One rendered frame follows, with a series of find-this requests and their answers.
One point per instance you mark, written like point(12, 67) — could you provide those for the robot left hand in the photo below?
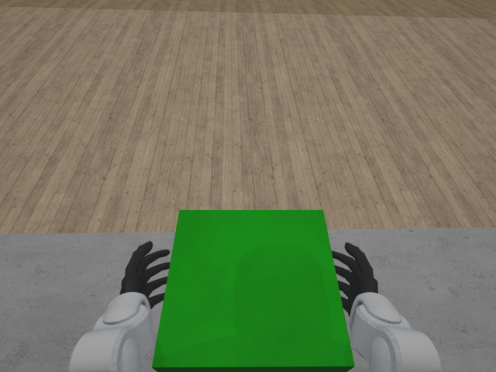
point(137, 275)

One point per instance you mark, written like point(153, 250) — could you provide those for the carton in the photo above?
point(252, 291)

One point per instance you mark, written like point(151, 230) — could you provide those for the robot right forearm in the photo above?
point(385, 339)

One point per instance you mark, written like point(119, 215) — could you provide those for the robot right hand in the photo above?
point(361, 278)

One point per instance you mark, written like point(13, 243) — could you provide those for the robot left forearm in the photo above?
point(120, 339)

